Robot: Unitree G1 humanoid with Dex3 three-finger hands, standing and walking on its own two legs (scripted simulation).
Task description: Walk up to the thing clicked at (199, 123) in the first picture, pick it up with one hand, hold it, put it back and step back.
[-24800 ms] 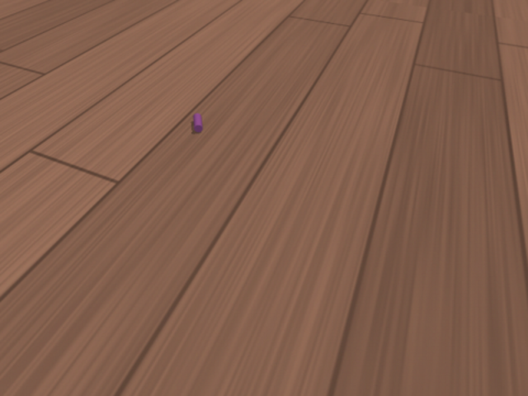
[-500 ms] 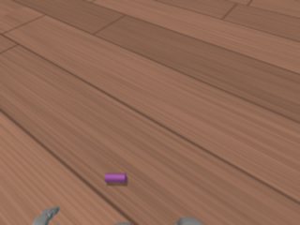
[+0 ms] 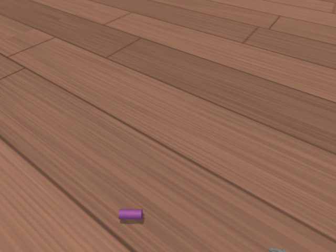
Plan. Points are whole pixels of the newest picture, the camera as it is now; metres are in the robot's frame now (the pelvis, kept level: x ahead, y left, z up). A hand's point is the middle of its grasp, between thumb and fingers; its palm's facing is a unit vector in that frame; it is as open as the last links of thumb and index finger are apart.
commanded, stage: walk up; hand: left
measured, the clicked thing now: (130, 214) +0.45 +0.24 -0.75
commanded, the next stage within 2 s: stand in 0.34 s
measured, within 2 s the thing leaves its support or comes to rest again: neither
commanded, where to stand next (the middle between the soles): +0.06 +0.00 m, yaw -1 degrees
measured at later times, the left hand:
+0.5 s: hand out of the picture +0.10 +0.24 -0.14, palm faces -0.05 -0.93 -0.35, open 7.4 cm
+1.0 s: hand out of the picture +0.05 +0.23 -0.15, palm faces -0.05 -0.94 -0.34, open 7.4 cm
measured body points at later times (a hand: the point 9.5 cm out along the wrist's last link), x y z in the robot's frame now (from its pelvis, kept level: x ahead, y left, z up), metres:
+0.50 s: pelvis +0.00 -0.01 +0.01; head +0.00 -0.01 +0.46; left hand +0.11 +0.29 -0.11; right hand +0.07 -0.31 -0.12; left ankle +0.00 +0.10 -0.74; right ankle +0.00 -0.13 -0.74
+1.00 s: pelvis -0.01 -0.02 +0.01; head -0.01 -0.03 +0.46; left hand +0.06 +0.28 -0.12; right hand +0.05 -0.32 -0.13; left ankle +0.00 +0.10 -0.74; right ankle +0.00 -0.13 -0.74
